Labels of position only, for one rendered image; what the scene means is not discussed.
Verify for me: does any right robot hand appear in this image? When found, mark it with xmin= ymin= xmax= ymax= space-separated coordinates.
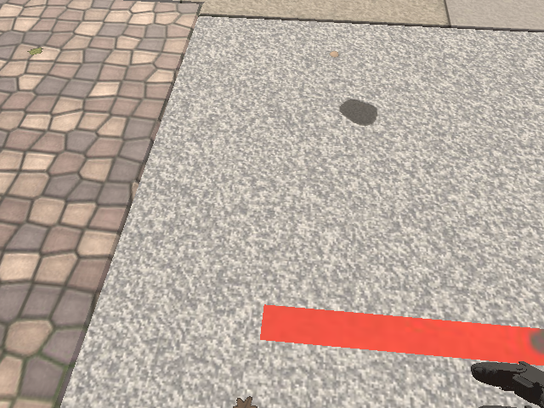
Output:
xmin=471 ymin=361 xmax=544 ymax=408

